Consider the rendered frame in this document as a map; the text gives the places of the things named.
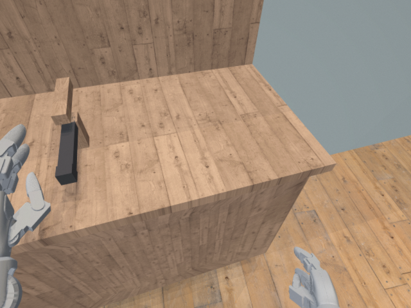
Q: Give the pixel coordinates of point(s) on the robot left forearm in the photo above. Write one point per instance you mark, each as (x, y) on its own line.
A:
(10, 287)

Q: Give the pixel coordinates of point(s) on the tap lever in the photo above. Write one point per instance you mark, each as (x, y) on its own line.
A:
(66, 172)

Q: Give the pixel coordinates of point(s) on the left robot hand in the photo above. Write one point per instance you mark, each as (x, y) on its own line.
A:
(30, 215)

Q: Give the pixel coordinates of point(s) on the counter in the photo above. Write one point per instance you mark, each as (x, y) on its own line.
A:
(188, 160)

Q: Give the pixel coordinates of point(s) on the right robot hand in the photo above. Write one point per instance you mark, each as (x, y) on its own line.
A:
(318, 288)

